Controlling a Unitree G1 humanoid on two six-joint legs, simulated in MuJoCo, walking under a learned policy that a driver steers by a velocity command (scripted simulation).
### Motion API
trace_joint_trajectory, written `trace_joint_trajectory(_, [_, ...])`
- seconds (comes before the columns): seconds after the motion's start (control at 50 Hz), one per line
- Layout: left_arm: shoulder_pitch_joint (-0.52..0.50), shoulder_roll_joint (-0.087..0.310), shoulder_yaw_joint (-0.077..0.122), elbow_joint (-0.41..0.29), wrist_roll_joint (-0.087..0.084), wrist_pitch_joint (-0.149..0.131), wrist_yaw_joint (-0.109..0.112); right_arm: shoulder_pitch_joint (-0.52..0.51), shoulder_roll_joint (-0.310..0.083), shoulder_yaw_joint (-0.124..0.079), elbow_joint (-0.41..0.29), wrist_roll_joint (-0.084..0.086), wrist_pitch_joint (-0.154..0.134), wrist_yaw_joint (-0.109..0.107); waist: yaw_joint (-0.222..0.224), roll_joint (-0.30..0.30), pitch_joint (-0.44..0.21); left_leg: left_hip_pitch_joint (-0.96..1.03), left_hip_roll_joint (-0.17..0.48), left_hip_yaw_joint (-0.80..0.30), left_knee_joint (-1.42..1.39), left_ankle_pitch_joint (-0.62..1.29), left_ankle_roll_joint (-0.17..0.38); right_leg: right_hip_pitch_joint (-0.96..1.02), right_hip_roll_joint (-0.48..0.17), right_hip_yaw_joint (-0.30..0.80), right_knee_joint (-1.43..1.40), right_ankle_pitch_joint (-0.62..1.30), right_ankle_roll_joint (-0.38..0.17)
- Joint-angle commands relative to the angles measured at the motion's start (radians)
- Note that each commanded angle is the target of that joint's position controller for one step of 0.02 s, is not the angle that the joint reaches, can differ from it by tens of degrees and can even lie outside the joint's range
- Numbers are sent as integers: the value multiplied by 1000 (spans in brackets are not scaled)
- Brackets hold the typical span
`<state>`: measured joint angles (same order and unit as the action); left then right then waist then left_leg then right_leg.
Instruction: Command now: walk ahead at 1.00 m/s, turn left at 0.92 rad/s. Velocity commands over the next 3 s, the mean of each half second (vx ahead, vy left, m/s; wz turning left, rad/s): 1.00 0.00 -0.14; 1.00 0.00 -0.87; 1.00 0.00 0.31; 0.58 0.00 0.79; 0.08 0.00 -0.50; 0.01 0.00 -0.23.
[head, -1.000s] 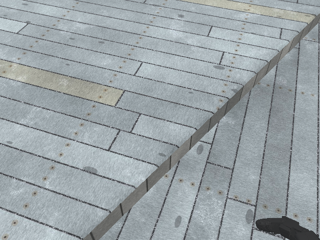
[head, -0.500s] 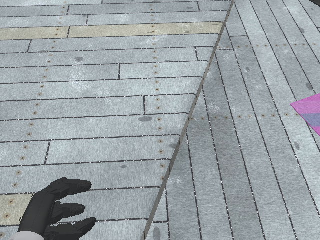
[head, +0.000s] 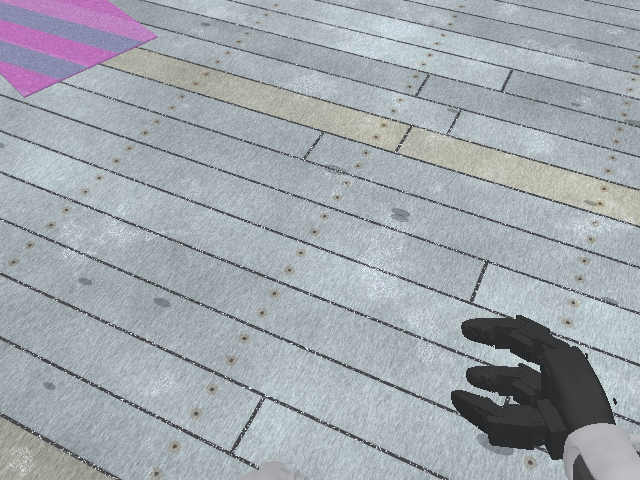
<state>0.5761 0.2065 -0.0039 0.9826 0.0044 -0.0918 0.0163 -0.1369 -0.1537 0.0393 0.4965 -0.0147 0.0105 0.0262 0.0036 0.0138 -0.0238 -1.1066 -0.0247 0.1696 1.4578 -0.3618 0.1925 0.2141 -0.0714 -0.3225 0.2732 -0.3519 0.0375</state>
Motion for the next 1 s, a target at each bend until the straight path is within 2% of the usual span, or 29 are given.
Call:
trace_joint_trajectory(0.02, [-226, 407, 110, -221, -15, -1, -3, 537, -201, -88, 111, 14, -6, 2, -316, -219, -289, 962, -163, -44, -330, -210, 44, -352, -203, 97, 691, 1786, -141])
trace_joint_trajectory(0.04, [-241, 297, 102, -245, 6, -5, -23, 432, -302, -145, 96, 49, -13, -6, -251, 12, -241, 1092, -103, -396, -640, -185, 117, -621, -18, 147, 1202, 715, -91])
trace_joint_trajectory(0.06, [-190, 128, 56, -380, 36, -42, -63, 340, -411, -157, 87, 29, -4, -4, -74, 238, -302, 1161, 166, -1052, -949, 81, 175, -947, 110, 281, 1538, 95, -34])
trace_joint_trajectory(0.08, [-211, 141, 58, -407, 52, -65, -78, 442, -383, -162, 107, 30, 0, -18, -105, 74, -349, 1143, 193, -1233, -1101, -160, 155, -994, 99, 432, 1563, 160, -57])
trace_joint_trajectory(0.1, [-215, 107, 52, -392, 28, -59, -74, 448, -326, -143, 157, 4, -12, -31, -52, -25, -156, 973, 220, -1196, -1140, -271, 97, -1048, 67, 423, 1538, 157, -57])
trace_joint_trajectory(0.12, [-263, 50, 26, -406, 33, -44, -55, 415, -248, -126, 193, -21, -38, -37, -1, -95, 16, 772, 193, -1041, -1075, -225, 70, -1070, 22, 430, 1484, 126, -64])
trace_joint_trajectory(0.14, [-297, 13, 14, -408, 40, -17, -38, 391, -206, -115, 210, -52, -64, -36, 17, -112, 68, 660, 183, -875, -1019, -205, 78, -1074, 14, 437, 1488, 59, -77])
trace_joint_trajectory(0.2, [-380, -16, 9, -459, 32, 51, -14, 451, -141, -95, 319, -31, -120, -12, 67, -53, 115, 543, 155, -569, -1089, -184, 12, -1137, 21, 479, 1435, -80, -121])
trace_joint_trajectory(0.24, [-457, 89, 28, -477, 16, 51, -27, 388, -167, -102, 292, -17, -131, -15, 40, -55, 185, 487, 94, -384, -1291, 22, -9, -989, 22, 397, 987, 79, -87])
trace_joint_trajectory(0.32, [-474, 74, 26, -414, -13, 42, -74, 437, -219, -107, 301, 12, -163, -28, -23, -50, 33, 861, 31, -120, -1393, 704, -84, -730, 51, 221, 518, 477, -125])
trace_joint_trajectory(0.38, [-458, 114, 44, -385, -9, 39, -86, 540, -284, -122, 318, 1, -163, -41, -13, 92, -25, 1189, 105, -72, -1295, 1213, -147, -660, 131, 139, 344, 520, -158])
trace_joint_trajectory(0.42, [-269, 188, 80, -315, -1, 55, -79, 514, -299, -129, 298, -28, -137, -63, 96, 135, -105, 1259, 143, -46, -1021, 1457, -178, -488, 205, 129, 328, 420, -177])
trace_joint_trajectory(0.46, [111, 248, 124, -208, -4, 66, -60, 316, -344, -149, 229, -24, -102, -85, 356, 50, -161, 1059, 60, -8, -295, 1281, -197, -159, 138, 256, 129, 446, -283])
trace_joint_trajectory(0.48, [90, 254, 133, -167, -11, 77, -50, 209, -207, -112, 178, -46, -117, -67, 289, -173, -64, 617, -107, -57, 51, 62, -178, 26, 82, 363, 234, 415, -291])
trace_joint_trajectory(0.5, [2, 308, 126, -204, 34, 58, -49, 390, -85, -66, 93, -17, -129, -62, 69, -247, -148, 264, -65, -217, 279, -184, -219, 237, -99, 724, 370, 650, -452])
trace_joint_trajectory(0.52, [-26, 285, 133, -248, 35, 59, -33, 408, -166, -59, 70, -2, -141, -57, 122, -124, -321, 155, -38, -336, 282, -122, -227, 323, -216, 1053, 143, 186, -560])
trace_joint_trajectory(0.54, [-68, 225, 123, -256, 27, 57, -20, 337, -217, -59, 69, -20, -155, -48, 96, 48, -147, 152, 34, -344, 119, -17, -205, 112, -190, 1059, 4, -8, -504])
trace_joint_trajectory(0.56, [-119, 213, 115, -251, 23, 51, -20, 298, -226, -58, 57, -38, -153, -39, 40, 108, -40, 223, 63, -313, -14, 17, -196, -94, -141, 982, -36, -26, -445])
trace_joint_trajectory(0.62, [-127, 226, 99, -236, 14, 15, -20, 270, -222, -40, 33, -71, -88, -23, -33, 95, 120, 359, 115, -265, -234, -34, -232, -477, -42, 856, -98, 89, -397])
trace_joint_trajectory(0.68, [-168, 233, 104, -243, 1, 7, -26, 108, -193, -15, -33, -41, -84, -1, 4, 10, 170, 569, 120, -186, -589, 223, -244, -691, 79, 688, -145, 294, -336])
trace_joint_trajectory(0.78, [-106, 286, 130, -212, -18, 11, -32, 82, -196, -22, -21, -14, -92, -11, 72, -65, 60, 792, 32, -164, -905, 440, -217, -467, 66, 703, -13, 596, -239])
trace_joint_trajectory(0.82, [-116, 329, 140, -210, -7, 11, -29, 264, -264, -59, 31, -14, -102, -33, -29, -53, -83, 1003, -8, -164, -943, 292, -197, -381, 78, 684, 281, 812, -191])
trace_joint_trajectory(0.84, [-171, 329, 141, -226, -3, 4, -32, 469, -309, -86, 72, -19, -108, -51, -147, -55, -184, 1245, 58, -205, -890, 222, -179, -500, 108, 664, 533, 740, -167])
trace_joint_trajectory(0.86, [-210, 205, 109, -263, 6, -8, -28, 709, -388, -119, 107, -47, -110, -72, -227, 83, -337, 1486, 299, -447, -892, -148, -151, -665, 158, 584, 893, 264, -169])
trace_joint_trajectory(0.88, [-90, 102, 71, -337, -48, -4, -25, 621, -469, -134, 102, -70, -104, -61, -88, 418, -478, 1606, 563, -1047, -1137, -325, -41, -910, 213, 474, 1175, -156, -138])
trace_joint_trajectory(0.9, [-161, 180, 73, -310, -15, 17, -14, 514, -379, -137, 88, -55, -92, -56, -91, 269, -347, 1490, 509, -1055, -1183, -518, -16, -1041, 117, 434, 1228, -41, -154])
trace_joint_trajectory(0.92, [-267, 205, 80, -307, 9, 29, -22, 454, -271, -111, 91, -44, -90, -52, -105, 139, -181, 1344, 440, -831, -1167, -401, -41, -1057, 70, 408, 1174, 37, -152])
trace_joint_trajectory(0.94, [-315, 196, 81, -314, 20, 38, -36, 449, -230, -101, 120, -44, -90, -47, -93, 55, -88, 1222, 398, -675, -1166, -194, -58, -1032, 40, 401, 1127, 63, -147])
trace_joint_trajectory(1.0, [-385, 99, 53, -365, 42, 65, -76, 542, -160, -82, 236, -28, -116, -34, -38, 84, 15, 1038, 301, -438, -1219, 107, -80, -982, 5, 430, 1050, 39, -141])
